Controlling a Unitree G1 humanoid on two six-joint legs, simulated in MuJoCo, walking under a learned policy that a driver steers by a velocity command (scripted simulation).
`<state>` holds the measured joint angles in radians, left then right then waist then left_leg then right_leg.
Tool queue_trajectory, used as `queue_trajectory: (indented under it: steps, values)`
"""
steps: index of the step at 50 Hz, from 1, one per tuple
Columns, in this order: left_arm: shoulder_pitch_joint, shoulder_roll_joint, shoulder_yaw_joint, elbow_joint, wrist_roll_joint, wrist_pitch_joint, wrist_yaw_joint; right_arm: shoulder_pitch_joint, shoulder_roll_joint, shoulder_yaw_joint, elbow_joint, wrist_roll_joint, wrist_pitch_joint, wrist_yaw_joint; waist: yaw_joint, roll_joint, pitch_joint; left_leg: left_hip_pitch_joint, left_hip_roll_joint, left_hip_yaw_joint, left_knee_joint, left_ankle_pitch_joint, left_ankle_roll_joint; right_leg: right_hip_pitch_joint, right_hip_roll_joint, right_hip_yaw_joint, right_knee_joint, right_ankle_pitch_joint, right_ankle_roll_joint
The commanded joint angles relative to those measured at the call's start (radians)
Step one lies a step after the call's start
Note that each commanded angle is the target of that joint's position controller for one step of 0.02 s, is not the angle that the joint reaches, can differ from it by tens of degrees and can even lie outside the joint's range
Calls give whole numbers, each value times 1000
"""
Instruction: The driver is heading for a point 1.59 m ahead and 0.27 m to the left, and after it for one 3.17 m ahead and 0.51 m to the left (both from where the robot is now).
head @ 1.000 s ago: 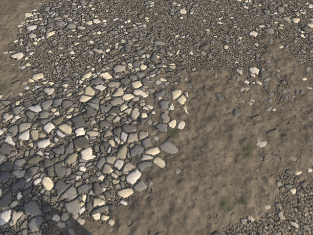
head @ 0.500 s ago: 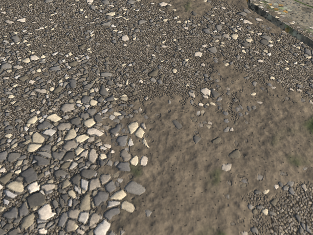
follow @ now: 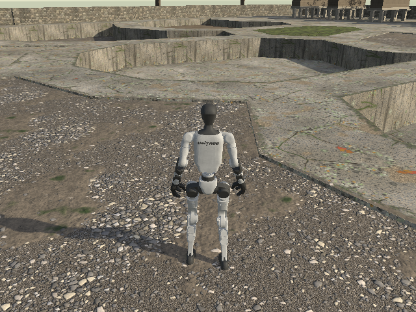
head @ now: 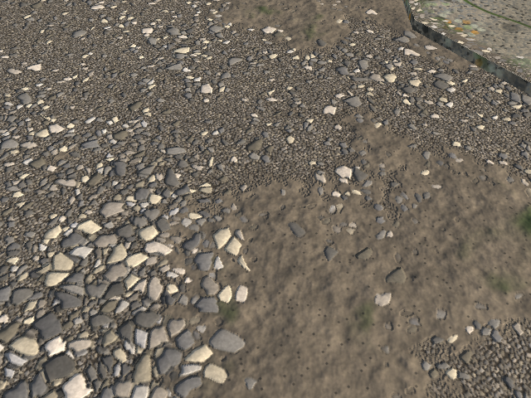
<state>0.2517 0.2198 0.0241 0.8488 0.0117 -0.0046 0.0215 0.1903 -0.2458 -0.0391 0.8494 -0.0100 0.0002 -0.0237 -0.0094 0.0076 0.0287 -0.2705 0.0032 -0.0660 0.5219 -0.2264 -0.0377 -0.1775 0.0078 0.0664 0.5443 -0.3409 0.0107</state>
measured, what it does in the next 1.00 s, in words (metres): stands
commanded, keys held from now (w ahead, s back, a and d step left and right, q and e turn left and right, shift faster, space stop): no key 1.00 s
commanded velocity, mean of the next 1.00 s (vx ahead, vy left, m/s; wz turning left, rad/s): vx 0.00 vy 0.00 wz -0.01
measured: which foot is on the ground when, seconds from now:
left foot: down 0.00-1.00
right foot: down 0.00-1.00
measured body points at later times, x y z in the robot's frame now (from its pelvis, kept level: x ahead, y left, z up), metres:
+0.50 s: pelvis +0.01 -0.01 +0.00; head +0.01 -0.01 +0.45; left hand +0.04 +0.25 -0.14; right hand +0.06 -0.27 -0.14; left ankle +0.04 +0.14 -0.73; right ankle -0.03 -0.13 -0.73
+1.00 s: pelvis +0.00 +0.00 +0.00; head +0.01 +0.00 +0.45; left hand -0.01 +0.24 -0.15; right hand +0.03 -0.25 -0.15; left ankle +0.04 +0.14 -0.73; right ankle -0.03 -0.13 -0.73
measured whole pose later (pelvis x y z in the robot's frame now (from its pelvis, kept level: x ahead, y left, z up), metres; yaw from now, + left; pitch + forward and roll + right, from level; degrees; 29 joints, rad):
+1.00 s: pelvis +0.00 +0.00 +0.00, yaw +1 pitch -2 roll +0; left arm 0.33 0.19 0.00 1.08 0.00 -0.01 0.03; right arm 0.22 -0.20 -0.02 1.11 0.00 0.02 -0.05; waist 0.00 0.01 0.04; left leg -0.26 0.01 -0.09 0.50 -0.22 -0.04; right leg -0.14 0.01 0.04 0.49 -0.32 0.01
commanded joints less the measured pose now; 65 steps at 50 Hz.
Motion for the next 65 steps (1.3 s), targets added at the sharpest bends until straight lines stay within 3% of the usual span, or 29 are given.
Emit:
queue_trajectory:
  steps: [1,13,29,65]
  values:
    - [14,124,27,-29,-3,-16,4,-11,-98,-26,-27,3,-7,-8,2,-28,-6,102,18,-13,-46,157,17,-110,-48,50,-143,132,-24]
    - [33,104,20,65,-8,-18,3,4,-100,-30,90,8,6,-24,4,-13,-6,120,20,-10,-59,190,13,-71,-28,19,-151,198,-25]
    - [78,89,6,160,-9,-15,10,23,-81,-19,193,10,11,-29,4,-11,21,108,12,0,-78,154,17,-77,-15,-4,-170,153,-20]
    - [192,40,-13,231,-14,-14,18,92,-39,10,247,14,9,-28,8,-6,46,71,0,5,-77,117,29,-97,-5,-32,-162,114,-11]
